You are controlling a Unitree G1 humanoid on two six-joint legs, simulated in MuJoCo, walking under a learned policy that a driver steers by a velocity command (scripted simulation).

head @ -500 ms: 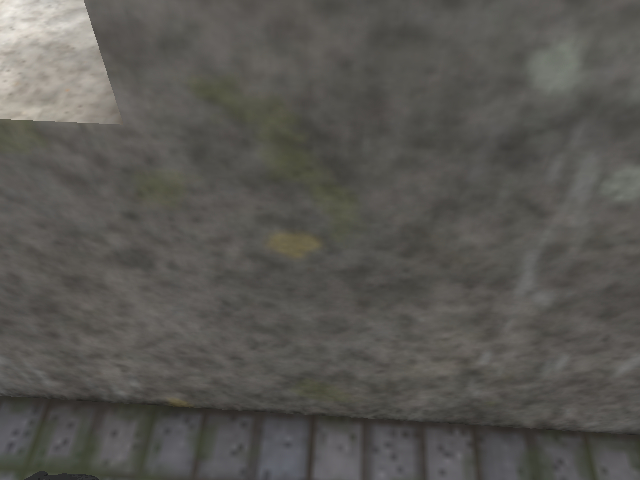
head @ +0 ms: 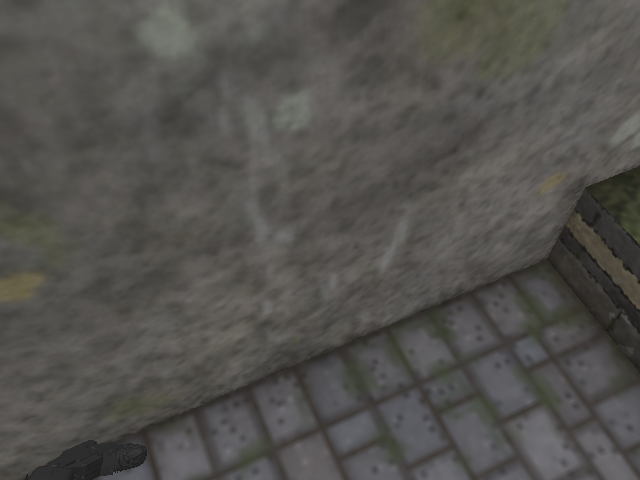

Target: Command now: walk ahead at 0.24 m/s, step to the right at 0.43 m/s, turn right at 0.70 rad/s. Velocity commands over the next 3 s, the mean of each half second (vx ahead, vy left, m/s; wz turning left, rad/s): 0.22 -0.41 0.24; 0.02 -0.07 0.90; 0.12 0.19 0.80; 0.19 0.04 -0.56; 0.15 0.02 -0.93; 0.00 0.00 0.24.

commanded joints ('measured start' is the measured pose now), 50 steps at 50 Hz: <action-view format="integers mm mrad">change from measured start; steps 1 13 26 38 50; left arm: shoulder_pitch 179 52 13 122 74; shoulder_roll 60 77 116 232 181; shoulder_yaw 21 6 12 74 55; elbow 36 126 -72 33 175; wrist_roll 1 27 41 39 -12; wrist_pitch -14 -70 -74 -132 -86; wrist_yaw -6 93 97 152 188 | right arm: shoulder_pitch -145 -81 -162 -114 -323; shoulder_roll -231 -35 -143 -14 85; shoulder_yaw -52 51 46 56 79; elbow -70 -88 -205 -331 -372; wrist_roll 12 -22 8 -21 4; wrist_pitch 0 -22 -42 -57 0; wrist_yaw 13 36 8 83 125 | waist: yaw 137 3 28 -46 -1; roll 250 -112 37 -322 -191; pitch -130 -8 -8 -339 -210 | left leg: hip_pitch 59 -315 -142 -645 -321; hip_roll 76 -215 -98 -272 -220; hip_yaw -125 -260 -683 -514 -307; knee -86 544 -79 1068 594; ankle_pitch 40 -131 106 -507 -221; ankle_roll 193 185 363 69 50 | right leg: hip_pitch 181 275 -126 451 336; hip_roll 72 -20 217 -430 -181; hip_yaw -103 -21 134 633 -22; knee -202 -668 364 -547 -524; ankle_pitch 33 137 18 668 392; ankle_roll -39 -220 91 -324 -139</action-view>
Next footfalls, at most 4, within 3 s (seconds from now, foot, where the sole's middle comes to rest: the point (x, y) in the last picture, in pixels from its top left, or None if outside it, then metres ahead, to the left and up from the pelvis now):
0.06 right None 0.04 -0.23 -0.78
0.38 left None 0.20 -0.11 -0.78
0.70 right None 0.36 -0.42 -0.78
1.10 left None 0.11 -0.21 -0.78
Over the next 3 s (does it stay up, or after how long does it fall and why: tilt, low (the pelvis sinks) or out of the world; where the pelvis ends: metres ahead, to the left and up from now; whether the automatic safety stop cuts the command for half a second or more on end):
stays up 0.19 -0.08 0.00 its command is cut before an obstacle from the start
